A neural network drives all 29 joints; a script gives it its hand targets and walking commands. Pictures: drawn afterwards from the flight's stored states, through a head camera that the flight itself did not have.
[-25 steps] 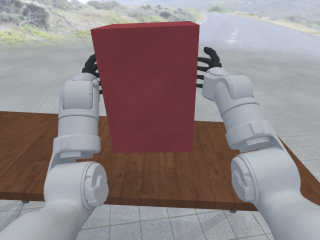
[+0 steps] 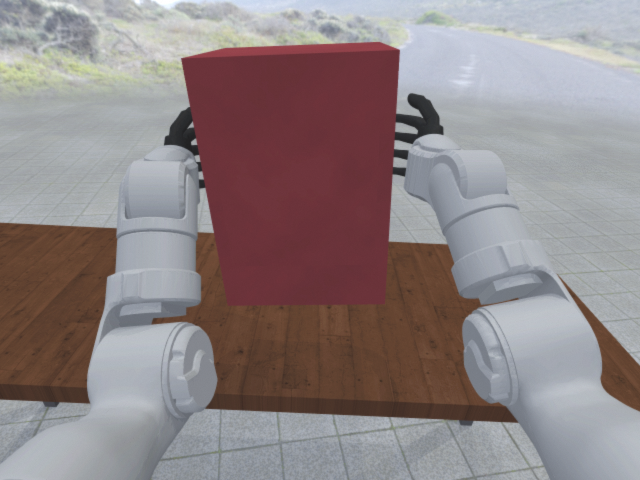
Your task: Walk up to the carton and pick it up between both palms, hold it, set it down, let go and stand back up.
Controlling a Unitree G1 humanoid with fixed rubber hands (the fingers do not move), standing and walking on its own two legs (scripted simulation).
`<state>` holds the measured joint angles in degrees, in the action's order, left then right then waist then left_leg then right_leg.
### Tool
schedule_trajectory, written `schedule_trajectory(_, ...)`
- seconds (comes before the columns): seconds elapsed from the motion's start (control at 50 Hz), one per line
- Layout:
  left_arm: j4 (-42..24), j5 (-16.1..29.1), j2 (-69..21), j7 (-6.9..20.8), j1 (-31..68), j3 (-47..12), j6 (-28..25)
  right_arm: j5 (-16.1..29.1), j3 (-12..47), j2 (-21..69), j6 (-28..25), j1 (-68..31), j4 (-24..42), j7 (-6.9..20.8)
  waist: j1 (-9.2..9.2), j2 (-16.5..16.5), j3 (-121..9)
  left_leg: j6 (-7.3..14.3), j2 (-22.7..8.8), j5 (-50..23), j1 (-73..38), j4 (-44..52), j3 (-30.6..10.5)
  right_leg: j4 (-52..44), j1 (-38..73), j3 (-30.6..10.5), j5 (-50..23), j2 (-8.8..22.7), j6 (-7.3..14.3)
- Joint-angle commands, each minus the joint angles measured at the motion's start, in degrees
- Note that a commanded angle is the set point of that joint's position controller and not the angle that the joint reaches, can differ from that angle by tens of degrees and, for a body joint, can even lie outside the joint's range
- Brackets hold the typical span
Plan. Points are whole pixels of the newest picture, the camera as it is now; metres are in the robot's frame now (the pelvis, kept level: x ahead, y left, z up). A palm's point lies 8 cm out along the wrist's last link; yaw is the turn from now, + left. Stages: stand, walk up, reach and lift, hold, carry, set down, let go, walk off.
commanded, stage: set down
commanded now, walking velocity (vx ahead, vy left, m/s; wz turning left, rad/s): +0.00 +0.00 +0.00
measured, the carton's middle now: (303, 173) +0.38 +0.01 +0.30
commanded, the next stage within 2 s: none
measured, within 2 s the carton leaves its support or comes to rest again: neither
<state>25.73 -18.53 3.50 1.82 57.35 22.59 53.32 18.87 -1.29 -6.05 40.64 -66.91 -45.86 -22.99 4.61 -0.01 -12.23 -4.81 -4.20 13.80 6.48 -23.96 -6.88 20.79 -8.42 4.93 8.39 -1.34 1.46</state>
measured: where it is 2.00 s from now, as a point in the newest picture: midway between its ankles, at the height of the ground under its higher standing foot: outside the picture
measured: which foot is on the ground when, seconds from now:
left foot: down 0.00-1.00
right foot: down 0.00-1.00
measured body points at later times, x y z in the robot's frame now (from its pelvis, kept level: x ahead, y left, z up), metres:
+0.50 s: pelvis +0.01 +0.02 +0.00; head -0.10 +0.08 +0.44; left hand +0.40 +0.19 +0.30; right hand +0.38 -0.10 +0.33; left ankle +0.00 +0.17 -0.74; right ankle +0.04 -0.10 -0.74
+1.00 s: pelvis +0.02 +0.05 +0.00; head -0.05 +0.10 +0.44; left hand +0.42 +0.17 +0.24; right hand +0.39 -0.11 +0.24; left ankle +0.00 +0.17 -0.74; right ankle +0.04 -0.10 -0.74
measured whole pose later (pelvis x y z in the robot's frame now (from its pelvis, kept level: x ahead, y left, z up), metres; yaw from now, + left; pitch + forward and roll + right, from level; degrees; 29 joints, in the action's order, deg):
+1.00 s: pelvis +0.02 +0.05 +0.00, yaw +0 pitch -12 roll -2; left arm 19.9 -23.6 -1.5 0.5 46.7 17.3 39.6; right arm 10.0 -8.9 0.8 11.5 -47.4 -40.8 -15.2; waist 8.4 4.5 2.1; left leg -0.9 -1.4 16.5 -5.4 -23.5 -5.5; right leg 13.5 6.5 3.7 7.5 1.3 -2.6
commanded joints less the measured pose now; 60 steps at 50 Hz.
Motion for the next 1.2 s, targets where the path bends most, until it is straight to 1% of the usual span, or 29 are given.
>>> schedule_trajectory(0.0,-7.0,16.6,-30.0,8.5,53.1,-20.1,-5.7,13.5,12.2,38.1,-3.4,-52.6,24.1,12.6,0.54,0.7,-18.6,2.8,9.8,-12.0,7.3,3.8,6.7,-2.6,20.7,-2.3,-10.3,-3.3,-5.5)
schedule_trajectory(0.04,-6.4,16.1,-29.9,8.5,55.5,-19.4,-6.3,12.8,11.7,38.2,-4.0,-53.7,23.2,12.6,0.62,0.2,-17.7,2.8,9.7,-10.5,7.2,3.4,6.4,-2.8,18.1,-2.3,-7.8,-3.0,-5.3)
schedule_trajectory(0.1,-5.2,14.8,-30.2,8.5,59.5,-18.6,-8.3,10.0,9.1,38.5,-6.3,-56.5,21.2,13.4,0.66,-1.1,-17.1,2.9,9.3,-6.8,8.0,3.6,6.0,-3.1,15.5,-2.3,-2.4,-2.3,-4.8)
schedule_trajectory(0.16,-2.7,13.2,-30.3,9.0,61.6,-17.0,-11.3,5.4,4.7,37.9,-10.1,-58.1,19.1,14.0,1.31,-1.6,-16.2,3.2,9.0,-4.3,7.9,4.4,5.7,-3.9,15.6,-2.4,0.2,-1.5,-4.4)
schedule_trajectory(0.22,2.9,9.5,-28.9,10.1,59.7,-12.9,-14.0,-0.1,-1.2,35.9,-14.1,-55.6,13.1,14.6,2.0,-1.3,-10.5,4.2,9.0,-1.4,7.6,5.7,5.9,-5.5,15.5,-2.1,2.3,-0.7,-4.2)
schedule_trajectory(0.26,5.3,6.9,-28.1,11.1,56.2,-10.7,-14.9,-2.8,-3.6,34.3,-16.0,-51.8,8.2,15.0,2.4,-1.6,-8.2,4.4,9.1,-1.5,6.2,6.5,6.4,-6.1,16.7,-1.5,1.8,-0.8,-4.1)
schedule_trajectory(0.3,6.4,4.9,-27.7,12.3,53.0,-10.1,-15.5,-4.4,-4.8,32.4,-17.8,-48.2,4.7,15.4,3.01,-2.4,-7.2,4.1,9.1,-2.7,4.6,7.0,6.8,-6.4,18.4,-0.8,0.1,-1.0,-4.0)
schedule_trajectory(0.36,6.1,3.7,-28.0,13.4,50.2,-11.0,-16.3,-5.6,-5.2,30.4,-20.6,-45.0,3.1,15.6,3.9,-3.4,-6.2,3.2,9.1,-5.4,2.7,7.2,7.4,-6.5,20.3,0.2,-2.6,-1.4,-3.9)
schedule_trajectory(0.4,4.6,3.9,-29.3,13.4,49.7,-12.9,-17.0,-6.2,-4.6,29.9,-22.6,-44.3,3.9,15.8,4.36,-4.2,-5.7,2.5,8.9,-7.2,1.6,7.3,7.6,-6.4,20.9,1.0,-3.6,-1.8,-3.7)
schedule_trajectory(0.46,1.2,4.9,-31.8,12.6,50.2,-16.7,-18.2,-6.7,-3.0,30.2,-25.8,-44.0,5.9,16.2,4.99,-5.7,-5.5,1.4,8.5,-10.5,-0.4,7.2,7.6,-5.9,21.3,2.3,-5.0,-2.4,-3.4)
schedule_trajectory(0.56,-6.3,6.2,-35.6,10.5,50.6,-23.7,-20.0,-6.5,1.3,32.1,-30.2,-42.5,10.4,16.8,5.48,-7.7,-8.6,-0.6,7.8,-21.2,-7.4,5.2,7.1,-5.6,21.6,3.8,-8.3,-3.2,-2.9)
schedule_trajectory(0.64,-11.9,7.3,-37.7,8.9,49.2,-29.2,-20.4,-5.9,5.7,32.9,-32.5,-40.7,15.3,17.0,5.88,-9.0,-12.3,-2.4,7.4,-29.3,-13.2,2.9,6.4,-5.7,20.9,4.6,-11.1,-3.3,-2.6)
schedule_trajectory(0.68,-13.7,7.8,-38.6,8.3,47.3,-31.6,-20.2,-5.4,7.7,33.0,-33.1,-39.9,18.3,17.0,6.06,-9.4,-13.4,-3.2,7.2,-32.1,-15.1,1.9,6.1,-6.1,20.2,4.8,-12.0,-3.4,-2.5)
schedule_trajectory(0.72,-14.8,7.9,-39.0,7.8,45.0,-33.0,-19.7,-5.1,9.3,33.0,-33.5,-39.4,21.0,17.0,5.99,-9.0,-13.6,-3.5,7.2,-33.7,-16.1,1.2,6.0,-6.4,19.6,4.8,-12.6,-3.3,-2.5)
schedule_trajectory(0.78,-14.9,7.4,-39.0,7.6,41.6,-33.3,-18.9,-5.4,10.4,32.7,-33.6,-38.5,23.7,16.9,5.79,-7.7,-12.6,-3.3,7.3,-33.3,-16.1,1.2,6.1,-6.7,19.6,4.7,-13.1,-3.1,-2.7)
schedule_trajectory(0.86,-14.1,6.3,-38.1,8.1,38.1,-31.7,-18.4,-5.9,11.2,32.6,-33.7,-37.1,25.0,16.7,5.11,-5.0,-10.7,-2.3,7.5,-31.1,-14.5,2.1,6.5,-6.8,20.9,4.2,-13.9,-2.8,-3.2)
schedule_trajectory(0.94,-12.2,5.0,-36.5,9.2,34.9,-28.9,-18.2,-6.7,11.3,32.6,-33.6,-35.0,24.6,16.5,4.4,-2.4,-8.7,-1.2,7.8,-28.8,-12.8,3.0,7.3,-6.7,22.6,3.8,-15.3,-2.6,-3.9)
schedule_trajectory(1.0,-11.0,4.2,-35.3,10.0,33.2,-27.0,-18.2,-7.3,11.1,32.7,-33.6,-33.2,24.1,16.3,4.21,-1.0,-7.6,-0.5,8.1,-27.4,-11.9,3.6,7.8,-6.6,23.7,3.7,-16.6,-2.5,-4.3)
schedule_trajectory(1.08,-9.9,3.8,-34.7,11.0,32.2,-26.1,-18.8,-8.0,11.0,32.9,-34.2,-31.7,24.1,16.1,4.31,-0.4,-7.1,-0.2,8.3,-26.5,-11.6,4.0,8.4,-6.5,24.1,3.9,-17.7,-2.6,-4.5)
schedule_trajectory(1.18,-10.2,4.6,-35.1,11.2,33.7,-27.1,-20.7,-9.1,11.0,33.7,-35.6,-30.5,24.3,16.1,4.8,-0.9,-8.5,-0.6,8.2,-27.0,-12.7,3.6,8.7,-6.4,23.4,4.3,-18.0,-2.7,-4.4)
